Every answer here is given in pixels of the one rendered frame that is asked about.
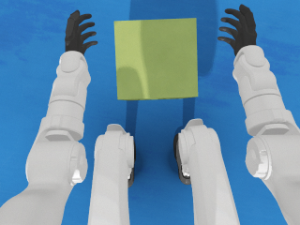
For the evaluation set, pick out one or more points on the right robot hand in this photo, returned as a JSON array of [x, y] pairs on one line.
[[245, 33]]

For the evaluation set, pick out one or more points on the robot right upper arm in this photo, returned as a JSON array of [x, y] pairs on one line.
[[276, 160]]

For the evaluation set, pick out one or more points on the robot left thigh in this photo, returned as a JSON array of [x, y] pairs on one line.
[[109, 192]]

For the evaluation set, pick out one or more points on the robot right thigh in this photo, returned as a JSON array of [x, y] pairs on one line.
[[213, 202]]

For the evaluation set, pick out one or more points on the right robot forearm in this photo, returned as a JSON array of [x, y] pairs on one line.
[[261, 99]]

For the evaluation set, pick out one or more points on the carton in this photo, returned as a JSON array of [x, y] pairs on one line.
[[156, 59]]

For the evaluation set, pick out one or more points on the robot left upper arm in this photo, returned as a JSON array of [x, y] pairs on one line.
[[53, 169]]

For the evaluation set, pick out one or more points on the left robot hand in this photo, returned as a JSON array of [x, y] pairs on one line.
[[73, 39]]

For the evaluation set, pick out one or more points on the left robot forearm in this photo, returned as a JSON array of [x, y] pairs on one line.
[[64, 118]]

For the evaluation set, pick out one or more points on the robot thigh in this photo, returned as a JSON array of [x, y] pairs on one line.
[[109, 192], [213, 202]]

